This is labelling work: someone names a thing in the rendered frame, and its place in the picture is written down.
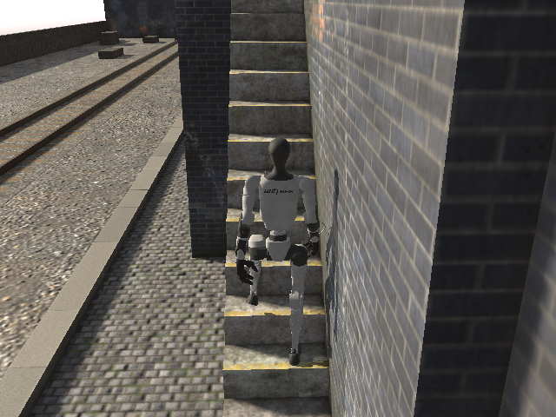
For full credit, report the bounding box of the right robot forearm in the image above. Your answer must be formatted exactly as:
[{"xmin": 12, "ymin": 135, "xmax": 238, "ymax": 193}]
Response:
[{"xmin": 307, "ymin": 211, "xmax": 320, "ymax": 242}]

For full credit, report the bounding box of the right robot upper arm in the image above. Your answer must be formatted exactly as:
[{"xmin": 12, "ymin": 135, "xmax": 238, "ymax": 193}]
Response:
[{"xmin": 297, "ymin": 175, "xmax": 317, "ymax": 224}]

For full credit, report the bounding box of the robot left thigh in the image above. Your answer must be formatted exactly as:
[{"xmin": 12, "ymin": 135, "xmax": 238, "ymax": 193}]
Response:
[{"xmin": 248, "ymin": 235, "xmax": 267, "ymax": 261}]

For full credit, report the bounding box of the left robot upper arm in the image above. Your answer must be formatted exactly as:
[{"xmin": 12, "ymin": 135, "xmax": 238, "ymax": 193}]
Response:
[{"xmin": 242, "ymin": 175, "xmax": 261, "ymax": 225}]

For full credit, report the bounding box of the left robot forearm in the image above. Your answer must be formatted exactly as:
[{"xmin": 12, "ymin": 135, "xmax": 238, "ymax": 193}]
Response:
[{"xmin": 235, "ymin": 212, "xmax": 250, "ymax": 260}]

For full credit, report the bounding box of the robot left hand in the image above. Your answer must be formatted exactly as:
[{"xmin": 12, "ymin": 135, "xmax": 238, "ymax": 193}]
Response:
[{"xmin": 236, "ymin": 259, "xmax": 258, "ymax": 285}]

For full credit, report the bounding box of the robot right hand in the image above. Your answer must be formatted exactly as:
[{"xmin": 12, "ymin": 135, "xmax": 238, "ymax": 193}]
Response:
[{"xmin": 301, "ymin": 239, "xmax": 319, "ymax": 257}]

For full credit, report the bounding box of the right robot shin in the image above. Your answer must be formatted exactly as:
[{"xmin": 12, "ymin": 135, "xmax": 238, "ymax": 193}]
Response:
[{"xmin": 290, "ymin": 294, "xmax": 304, "ymax": 354}]

